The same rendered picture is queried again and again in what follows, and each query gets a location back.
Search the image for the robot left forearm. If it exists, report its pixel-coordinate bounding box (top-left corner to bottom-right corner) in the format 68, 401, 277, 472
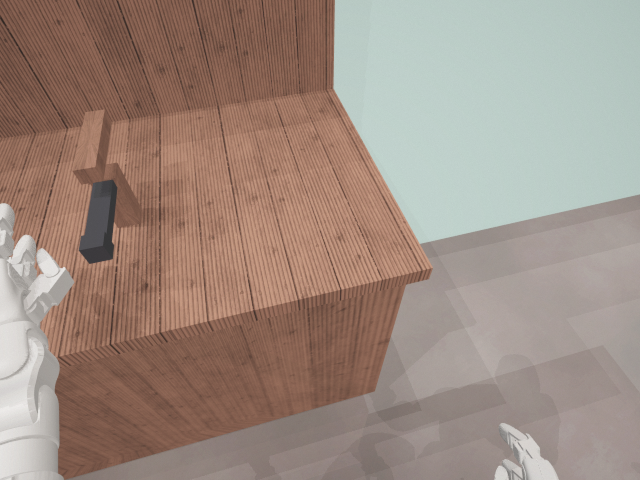
0, 321, 64, 480

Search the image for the counter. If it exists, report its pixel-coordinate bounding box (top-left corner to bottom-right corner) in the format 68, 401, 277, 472
0, 0, 433, 480

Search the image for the right robot hand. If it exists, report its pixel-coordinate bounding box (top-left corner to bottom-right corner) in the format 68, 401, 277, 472
494, 423, 559, 480

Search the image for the left robot hand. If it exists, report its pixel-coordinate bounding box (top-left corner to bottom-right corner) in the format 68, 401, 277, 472
0, 203, 75, 328

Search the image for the tap lever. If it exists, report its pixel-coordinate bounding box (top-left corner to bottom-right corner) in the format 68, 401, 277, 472
79, 180, 117, 264

